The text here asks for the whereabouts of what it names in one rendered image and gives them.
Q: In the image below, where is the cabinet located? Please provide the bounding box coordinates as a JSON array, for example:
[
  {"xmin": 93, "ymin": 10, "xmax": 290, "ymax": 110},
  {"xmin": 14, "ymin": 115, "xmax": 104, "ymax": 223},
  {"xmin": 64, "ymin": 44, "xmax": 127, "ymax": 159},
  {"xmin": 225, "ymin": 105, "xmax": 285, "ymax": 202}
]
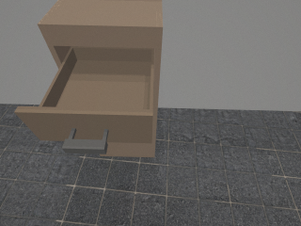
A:
[{"xmin": 38, "ymin": 0, "xmax": 163, "ymax": 158}]

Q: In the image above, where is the handle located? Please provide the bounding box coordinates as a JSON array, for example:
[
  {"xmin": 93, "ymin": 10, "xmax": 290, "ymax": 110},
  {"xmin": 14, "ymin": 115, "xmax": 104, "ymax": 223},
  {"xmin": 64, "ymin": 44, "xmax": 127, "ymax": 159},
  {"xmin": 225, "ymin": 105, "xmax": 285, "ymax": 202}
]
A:
[{"xmin": 62, "ymin": 128, "xmax": 109, "ymax": 154}]

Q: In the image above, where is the drawer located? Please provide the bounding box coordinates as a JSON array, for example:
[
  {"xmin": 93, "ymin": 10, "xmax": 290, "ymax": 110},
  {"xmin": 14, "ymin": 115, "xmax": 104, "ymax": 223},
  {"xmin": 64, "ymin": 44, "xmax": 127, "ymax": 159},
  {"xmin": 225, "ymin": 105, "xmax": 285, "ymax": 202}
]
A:
[{"xmin": 14, "ymin": 46, "xmax": 154, "ymax": 144}]

